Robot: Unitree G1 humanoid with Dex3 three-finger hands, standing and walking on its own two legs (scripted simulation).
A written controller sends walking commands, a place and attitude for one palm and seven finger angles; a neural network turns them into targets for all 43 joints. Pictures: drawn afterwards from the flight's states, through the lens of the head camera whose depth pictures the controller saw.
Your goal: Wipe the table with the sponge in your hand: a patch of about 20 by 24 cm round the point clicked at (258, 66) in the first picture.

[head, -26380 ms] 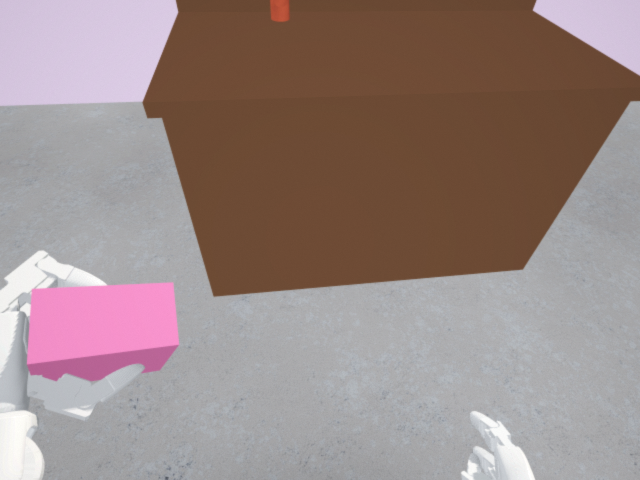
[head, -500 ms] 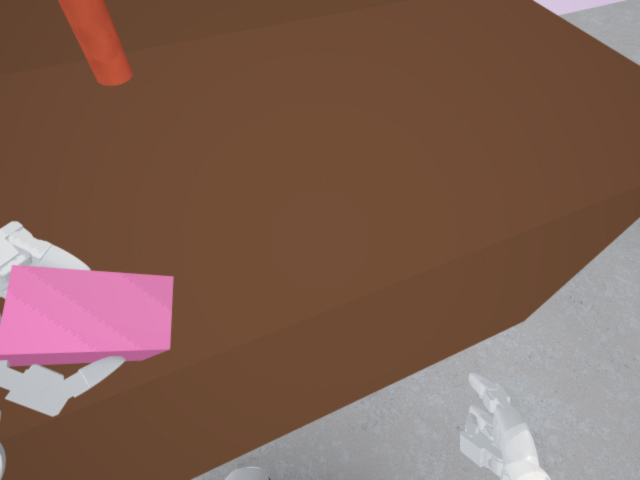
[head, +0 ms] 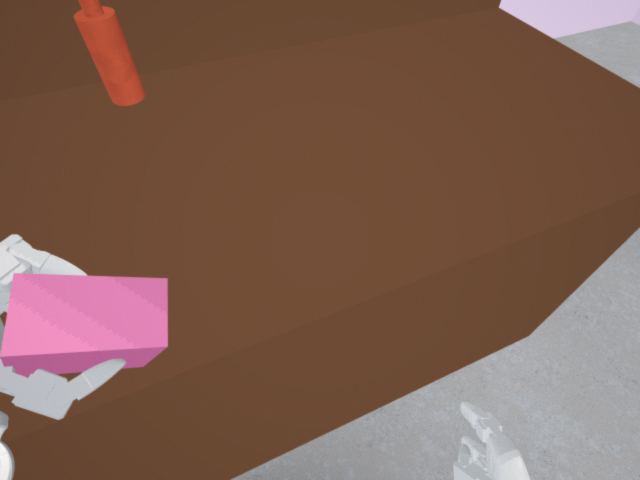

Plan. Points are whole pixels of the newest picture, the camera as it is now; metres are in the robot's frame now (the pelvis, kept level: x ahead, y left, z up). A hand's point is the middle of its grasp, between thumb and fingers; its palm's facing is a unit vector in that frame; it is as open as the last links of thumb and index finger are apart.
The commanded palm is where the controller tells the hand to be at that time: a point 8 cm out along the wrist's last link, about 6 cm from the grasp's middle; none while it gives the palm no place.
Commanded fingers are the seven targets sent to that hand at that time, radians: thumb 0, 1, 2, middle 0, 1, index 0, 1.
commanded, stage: shuffle to correct the standing spot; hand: left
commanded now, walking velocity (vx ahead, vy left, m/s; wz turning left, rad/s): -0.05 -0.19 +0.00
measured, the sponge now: (111, 327) +0.23 +0.21 +0.15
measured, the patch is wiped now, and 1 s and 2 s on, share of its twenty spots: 0.00 0.00 0.00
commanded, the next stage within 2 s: come to a stop and stand still in 0.12 s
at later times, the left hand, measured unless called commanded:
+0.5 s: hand (61, 285) +0.25 +0.25 +0.18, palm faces +0.35 -0.81 -0.48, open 10.3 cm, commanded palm +0.18 +0.28 +0.18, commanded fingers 0.00 0.10 1.30 -1.20 -1.60 -1.20 -1.60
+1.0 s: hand out of the picture +0.24 +0.34 +0.16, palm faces +0.41 -0.84 -0.34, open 10.3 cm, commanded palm +0.17 +0.36 +0.18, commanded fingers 0.00 0.10 1.30 -1.20 -1.60 -1.20 -1.60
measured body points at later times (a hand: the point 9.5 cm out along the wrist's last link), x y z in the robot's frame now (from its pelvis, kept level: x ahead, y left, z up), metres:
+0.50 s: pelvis +0.02 +0.00 +0.00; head +0.06 +0.01 +0.45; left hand +0.22 +0.29 +0.20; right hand +0.20 -0.23 -0.08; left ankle +0.04 +0.15 -0.73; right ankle +0.00 -0.07 -0.74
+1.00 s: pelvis +0.01 +0.08 +0.00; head +0.03 +0.11 +0.45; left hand +0.21 +0.38 +0.18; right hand +0.17 -0.13 -0.07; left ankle +0.04 +0.15 -0.74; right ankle +0.00 -0.07 -0.73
